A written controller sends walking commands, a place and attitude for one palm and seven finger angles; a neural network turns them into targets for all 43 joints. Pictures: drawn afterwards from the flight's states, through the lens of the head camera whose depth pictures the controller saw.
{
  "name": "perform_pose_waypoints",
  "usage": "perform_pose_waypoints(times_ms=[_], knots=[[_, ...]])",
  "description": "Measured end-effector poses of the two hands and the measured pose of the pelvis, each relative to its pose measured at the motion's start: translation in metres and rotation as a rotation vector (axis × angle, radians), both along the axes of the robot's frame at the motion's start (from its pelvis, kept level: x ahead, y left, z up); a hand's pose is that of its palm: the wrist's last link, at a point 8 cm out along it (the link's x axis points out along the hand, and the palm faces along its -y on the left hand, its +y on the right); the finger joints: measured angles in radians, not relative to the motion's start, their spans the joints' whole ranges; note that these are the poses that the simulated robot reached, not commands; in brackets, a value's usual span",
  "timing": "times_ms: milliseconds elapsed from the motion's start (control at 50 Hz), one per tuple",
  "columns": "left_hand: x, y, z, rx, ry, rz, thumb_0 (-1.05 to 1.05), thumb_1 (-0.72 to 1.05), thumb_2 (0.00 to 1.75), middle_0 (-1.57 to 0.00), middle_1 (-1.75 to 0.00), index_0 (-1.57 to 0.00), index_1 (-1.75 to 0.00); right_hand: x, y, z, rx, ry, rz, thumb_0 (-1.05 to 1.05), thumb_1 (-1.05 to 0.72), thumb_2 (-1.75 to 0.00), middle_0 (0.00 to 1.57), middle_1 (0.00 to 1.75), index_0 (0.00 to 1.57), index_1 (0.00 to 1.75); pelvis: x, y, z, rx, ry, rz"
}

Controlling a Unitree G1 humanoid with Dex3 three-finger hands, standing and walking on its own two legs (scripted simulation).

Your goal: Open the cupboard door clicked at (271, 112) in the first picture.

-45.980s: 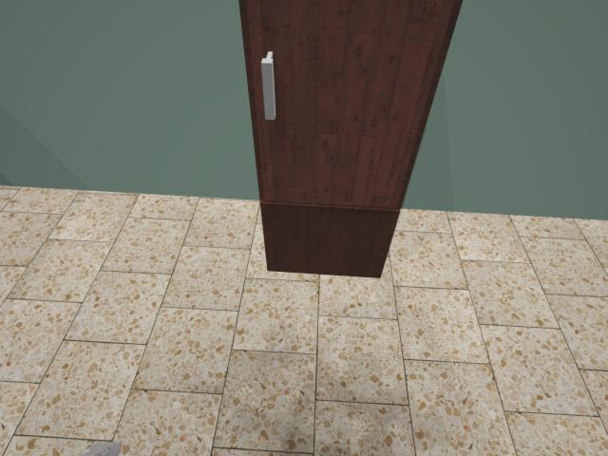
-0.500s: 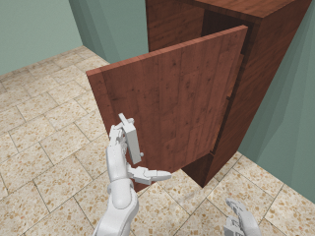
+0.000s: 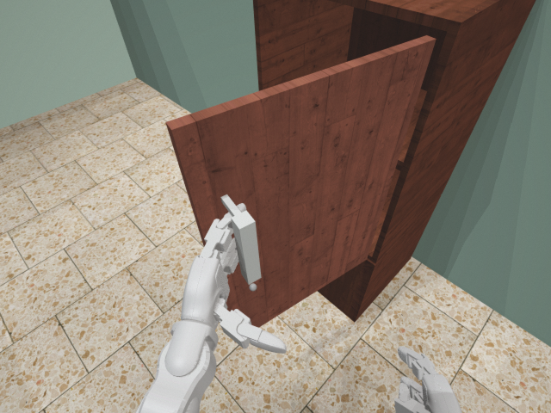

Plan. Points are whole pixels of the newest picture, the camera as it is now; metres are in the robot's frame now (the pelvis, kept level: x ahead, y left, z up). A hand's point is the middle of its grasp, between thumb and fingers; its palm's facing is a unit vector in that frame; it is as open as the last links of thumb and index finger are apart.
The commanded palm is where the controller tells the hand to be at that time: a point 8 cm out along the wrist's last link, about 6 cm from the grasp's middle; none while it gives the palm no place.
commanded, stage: slide the hand sideways off the handle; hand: left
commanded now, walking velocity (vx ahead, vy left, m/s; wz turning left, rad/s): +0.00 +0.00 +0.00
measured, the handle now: (240, 240) +0.34 +0.07 +0.09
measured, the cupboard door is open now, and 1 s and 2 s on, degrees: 78 78 78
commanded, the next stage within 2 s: draw the hand back to the body in 0.86 s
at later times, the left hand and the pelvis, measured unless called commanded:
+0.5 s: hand (220, 303) +0.24 +0.08 +0.09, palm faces -0.09 -1.00 -0.02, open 16.1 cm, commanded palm +0.21 +0.16 +0.09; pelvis +0.02 -0.01 +0.00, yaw +0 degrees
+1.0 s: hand (170, 320) +0.22 +0.15 +0.08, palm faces -0.05 -1.00 -0.02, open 16.3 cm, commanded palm +0.20 +0.20 +0.10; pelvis +0.02 -0.01 -0.01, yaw +1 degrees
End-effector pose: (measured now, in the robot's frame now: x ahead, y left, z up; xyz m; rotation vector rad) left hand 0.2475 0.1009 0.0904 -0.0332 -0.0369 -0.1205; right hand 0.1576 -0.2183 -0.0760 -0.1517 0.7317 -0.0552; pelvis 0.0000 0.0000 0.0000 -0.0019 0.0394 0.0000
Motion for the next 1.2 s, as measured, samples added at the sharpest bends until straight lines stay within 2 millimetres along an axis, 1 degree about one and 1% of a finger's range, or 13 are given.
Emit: perform_pose_waypoints(times_ms=[80, 240, 500, 600, 720, 820, 940, 1020, 1080, 1200], knots=[[-0.005, 0.003, 0.000, 0.019, -0.010, 0.006, -0.01, -0.50, 0.30, -0.15, -0.31, -0.14, -0.31, 0.001, 0.001, 0.003, 0.001, -0.011, 0.006, 0.02, -0.90, -0.90, 0.20, 0.30, 0.20, 0.30, 0.001, -0.001, 0.000, 0.002, 0.002, -0.007], [-0.011, 0.022, -0.003, 0.041, 0.010, 0.014, -0.01, -0.50, 0.30, -0.17, -0.32, -0.15, -0.31, 0.010, -0.001, 0.006, -0.002, -0.032, 0.009, 0.02, -0.90, -0.90, 0.20, 0.30, 0.20, 0.30, 0.005, -0.004, 0.000, -0.002, 0.007, -0.007], [-0.021, 0.040, -0.004, 0.057, 0.028, 0.029, -0.01, -0.50, 0.30, -0.20, -0.33, -0.19, -0.32, 0.027, -0.014, 0.005, -0.011, -0.058, 0.006, 0.02, -0.90, -0.90, 0.20, 0.30, 0.20, 0.30, 0.017, -0.014, -0.002, 0.003, 0.034, -0.002], [-0.029, 0.054, -0.004, 0.066, 0.042, 0.046, -0.01, -0.50, 0.30, -0.21, -0.33, -0.20, -0.33, 0.029, -0.022, 0.006, -0.017, -0.061, -0.012, 0.02, -0.90, -0.90, 0.20, 0.30, 0.20, 0.30, 0.023, -0.019, -0.002, 0.004, 0.043, -0.002], [-0.042, 0.080, -0.005, 0.078, 0.048, 0.114, -0.01, -0.50, 0.30, -0.18, -0.32, -0.18, -0.32, 0.031, -0.030, 0.004, -0.040, -0.068, -0.014, 0.02, -0.90, -0.90, 0.20, 0.30, 0.20, 0.30, 0.025, -0.020, -0.005, -0.002, 0.054, 0.012], [-0.047, 0.090, -0.006, 0.080, 0.042, 0.095, -0.01, -0.50, 0.30, -0.16, -0.31, -0.16, -0.31, 0.033, -0.033, 0.001, -0.060, -0.070, -0.014, 0.02, -0.90, -0.90, 0.20, 0.30, 0.20, 0.30, 0.024, -0.019, -0.007, -0.008, 0.063, 0.020], [-0.047, 0.100, -0.008, 0.063, 0.043, 0.077, -0.01, -0.50, 0.30, -0.15, -0.30, -0.15, -0.31, 0.033, -0.028, 0.002, -0.067, -0.086, -0.021, 0.02, -0.90, -0.90, 0.20, 0.30, 0.20, 0.30, 0.022, -0.013, -0.008, -0.014, 0.067, 0.022], [-0.044, 0.100, -0.008, 0.051, 0.036, 0.067, -0.01, -0.50, 0.30, -0.15, -0.30, -0.15, -0.30, 0.033, -0.020, 0.005, -0.063, -0.104, -0.019, 0.02, -0.90, -0.90, 0.20, 0.30, 0.20, 0.30, 0.020, -0.009, -0.008, -0.018, 0.066, 0.021], [-0.043, 0.101, -0.002, 0.061, 0.024, 0.059, -0.01, -0.50, 0.30, -0.15, -0.30, -0.15, -0.30, 0.033, -0.013, 0.007, -0.053, -0.114, -0.020, 0.02, -0.90, -0.90, 0.20, 0.30, 0.20, 0.30, 0.020, -0.005, -0.007, -0.019, 0.062, 0.016], [-0.048, 0.113, 0.012, 0.078, 0.011, 0.076, -0.01, -0.50, 0.30, -0.15, -0.30, -0.15, -0.30, 0.034, 0.001, 0.013, -0.029, -0.137, -0.017, 0.02, -0.90, -0.90, 0.20, 0.30, 0.20, 0.30, 0.021, 0.002, -0.004, -0.023, 0.045, 0.013]])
